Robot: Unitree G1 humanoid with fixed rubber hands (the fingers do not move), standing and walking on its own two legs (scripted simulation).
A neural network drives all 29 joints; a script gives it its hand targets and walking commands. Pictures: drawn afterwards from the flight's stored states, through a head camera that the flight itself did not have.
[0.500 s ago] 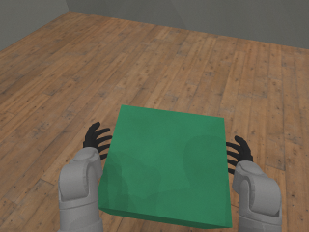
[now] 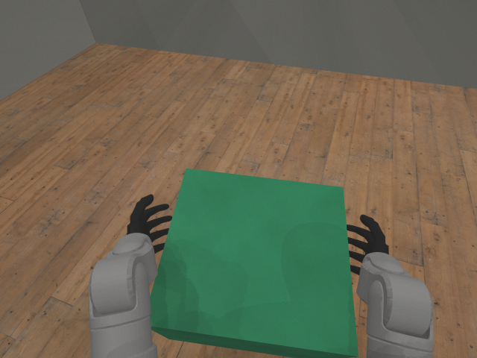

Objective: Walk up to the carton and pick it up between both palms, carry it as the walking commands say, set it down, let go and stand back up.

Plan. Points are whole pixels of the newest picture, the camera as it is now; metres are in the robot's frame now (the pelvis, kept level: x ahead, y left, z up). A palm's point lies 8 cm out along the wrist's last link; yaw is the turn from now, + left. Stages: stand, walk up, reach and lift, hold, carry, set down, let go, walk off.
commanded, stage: carry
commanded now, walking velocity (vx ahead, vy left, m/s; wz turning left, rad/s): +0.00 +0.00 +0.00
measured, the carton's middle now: (252, 266) +0.30 +0.01 -0.02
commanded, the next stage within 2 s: hold in 1.66 s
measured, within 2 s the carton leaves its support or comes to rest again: neither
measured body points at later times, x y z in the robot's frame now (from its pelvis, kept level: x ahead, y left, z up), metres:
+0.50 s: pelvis -0.04 +0.00 +0.00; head -0.05 -0.01 +0.45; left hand +0.25 +0.18 +0.09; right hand +0.24 -0.18 +0.07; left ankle -0.02 +0.11 -0.72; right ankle +0.03 -0.10 -0.72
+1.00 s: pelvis -0.03 +0.01 +0.00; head -0.04 +0.00 +0.45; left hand +0.25 +0.19 +0.08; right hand +0.24 -0.17 +0.07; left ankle -0.02 +0.11 -0.72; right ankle +0.03 -0.10 -0.72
